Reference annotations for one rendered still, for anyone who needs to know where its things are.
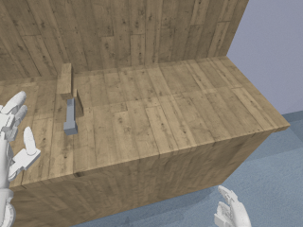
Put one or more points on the counter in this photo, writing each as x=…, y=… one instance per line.
x=161, y=111

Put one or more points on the tap lever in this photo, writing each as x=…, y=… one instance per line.
x=70, y=127

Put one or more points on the robot left hand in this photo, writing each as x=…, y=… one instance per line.
x=10, y=117

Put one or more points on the robot left forearm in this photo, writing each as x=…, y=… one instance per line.
x=7, y=210

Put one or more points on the robot right hand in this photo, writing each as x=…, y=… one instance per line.
x=234, y=215

